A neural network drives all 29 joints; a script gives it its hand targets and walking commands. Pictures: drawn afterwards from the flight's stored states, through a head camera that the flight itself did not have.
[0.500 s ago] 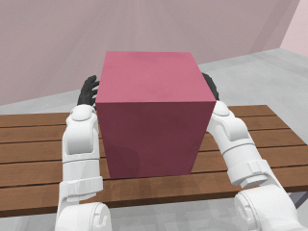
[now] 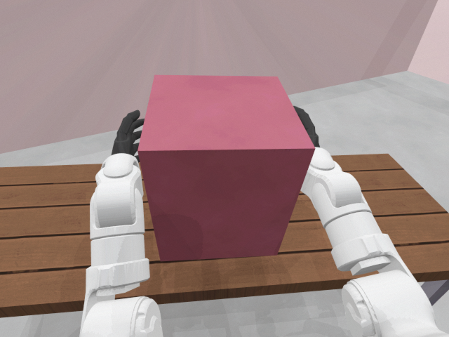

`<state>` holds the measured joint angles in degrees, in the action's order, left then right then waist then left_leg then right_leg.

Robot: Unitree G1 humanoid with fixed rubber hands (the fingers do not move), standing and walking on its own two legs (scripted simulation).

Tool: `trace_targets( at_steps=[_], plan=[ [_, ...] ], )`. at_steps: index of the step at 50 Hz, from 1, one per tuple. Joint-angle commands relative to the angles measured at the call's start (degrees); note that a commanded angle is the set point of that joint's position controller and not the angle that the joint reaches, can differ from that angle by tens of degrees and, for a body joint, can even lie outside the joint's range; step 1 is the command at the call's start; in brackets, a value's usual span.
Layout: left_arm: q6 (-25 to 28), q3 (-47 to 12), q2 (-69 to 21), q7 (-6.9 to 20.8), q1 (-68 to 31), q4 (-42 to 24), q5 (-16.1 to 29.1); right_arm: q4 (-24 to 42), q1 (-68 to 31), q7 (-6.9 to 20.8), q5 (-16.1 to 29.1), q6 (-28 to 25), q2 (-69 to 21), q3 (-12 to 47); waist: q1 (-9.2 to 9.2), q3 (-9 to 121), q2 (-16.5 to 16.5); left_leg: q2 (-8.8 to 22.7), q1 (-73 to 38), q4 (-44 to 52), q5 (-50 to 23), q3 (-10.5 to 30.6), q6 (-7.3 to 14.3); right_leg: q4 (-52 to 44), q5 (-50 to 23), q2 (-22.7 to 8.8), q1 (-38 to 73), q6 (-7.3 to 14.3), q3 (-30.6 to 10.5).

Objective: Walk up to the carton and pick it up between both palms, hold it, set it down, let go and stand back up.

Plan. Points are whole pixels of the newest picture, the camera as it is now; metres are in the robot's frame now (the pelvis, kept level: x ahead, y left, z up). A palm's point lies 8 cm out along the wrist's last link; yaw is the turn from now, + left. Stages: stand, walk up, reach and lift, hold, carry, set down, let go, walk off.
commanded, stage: hold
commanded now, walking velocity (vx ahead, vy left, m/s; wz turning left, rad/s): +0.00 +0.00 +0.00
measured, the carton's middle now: (218, 169) +0.36 +0.01 +0.18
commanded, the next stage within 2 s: none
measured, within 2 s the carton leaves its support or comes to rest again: neither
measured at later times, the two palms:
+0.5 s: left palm (125, 158) +0.36 +0.16 +0.21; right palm (304, 151) +0.36 -0.14 +0.21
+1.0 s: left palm (125, 157) +0.36 +0.16 +0.21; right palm (304, 150) +0.36 -0.14 +0.21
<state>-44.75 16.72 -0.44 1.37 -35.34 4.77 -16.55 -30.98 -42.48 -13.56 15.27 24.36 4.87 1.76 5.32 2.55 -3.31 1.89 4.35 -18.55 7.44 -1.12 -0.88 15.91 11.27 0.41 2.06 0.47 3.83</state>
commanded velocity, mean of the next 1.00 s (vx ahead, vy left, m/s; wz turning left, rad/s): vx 0.00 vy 0.00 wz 0.00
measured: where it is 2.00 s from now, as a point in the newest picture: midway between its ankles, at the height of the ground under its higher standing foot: outside the picture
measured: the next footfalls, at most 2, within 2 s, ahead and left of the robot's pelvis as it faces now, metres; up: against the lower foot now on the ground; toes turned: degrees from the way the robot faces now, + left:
none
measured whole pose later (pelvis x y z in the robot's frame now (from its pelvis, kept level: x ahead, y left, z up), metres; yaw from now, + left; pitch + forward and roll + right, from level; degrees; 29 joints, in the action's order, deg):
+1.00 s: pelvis +0.00 +0.00 +0.00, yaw +0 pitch -6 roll -1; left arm -43.2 16.9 -0.3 0.6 -37.4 8.4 -16.4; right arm -34.1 -44.4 -12.6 14.2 23.3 5.0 0.4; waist 5.3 2.4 -3.0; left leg 1.7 5.6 -19.1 7.2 -0.7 -0.6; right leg 16.1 11.0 0.3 1.1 0.3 4.2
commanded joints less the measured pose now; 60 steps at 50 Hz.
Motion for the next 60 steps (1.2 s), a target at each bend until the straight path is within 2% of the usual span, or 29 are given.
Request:
trace_targets(
  at_steps=[1,13,14,19,36,60],
  plan=[
    [3.8,-28.5,-31.2,7.7,-40.3,-5.4,8.8,18.5,-44.9,5.1,5.0,-3.5,-34.6,17.4,0.35,18.3,5.1,-3.8,-15.4,-0.5,-11.7,-0.2,-0.3,-2.8,-10.5,2.8,-6.1,-4.2,-0.1],
    [3.9,-28.6,-31.2,7.5,-40.3,-6.3,8.9,18.3,-44.6,5.3,5.3,-3.7,-34.5,17.6,0.30,19.4,5.4,-3.7,-16.0,-0.7,-13.0,-0.2,-0.7,-2.6,-11.1,3.0,-5.6,-4.1,0.0],
    [3.6,-27.4,-31.0,7.8,-40.9,-3.3,8.0,16.8,-45.8,5.5,4.2,-3.7,-35.2,16.7,-0.15,15.9,5.7,-4.0,-13.8,-0.6,-11.9,0.0,-0.3,-2.9,-10.9,2.1,-4.9,-4.3,0.0],
    [4.7,-28.6,-32.0,7.6,-41.3,-4.3,9.1,18.5,-46.4,5.5,4.8,-4.5,-35.7,17.7,0.44,20.2,5.2,-4.0,-15.2,-1.5,-13.8,0.4,-0.5,-1.9,-14.8,2.6,-3.8,-4.6,0.1],
    [5.2,-28.5,-32.5,6.9,-42.4,-2.8,9.5,16.7,-47.1,6.0,4.1,-4.8,-35.5,16.5,0.39,20.1,5.3,-3.6,-14.4,-0.9,-11.6,0.6,-0.3,-2.3,-10.8,2.7,-5.3,-4.1,0.2],
    [5.4,-28.3,-32.5,6.9,-42.7,-2.5,9.4,16.2,-47.3,6.0,4.3,-4.9,-35.7,16.5,0.39,20.3,5.1,-3.8,-14.3,-1.1,-12.2,0.6,-0.4,-2.2,-11.6,2.7,-4.9,-4.2,0.1]
  ],
)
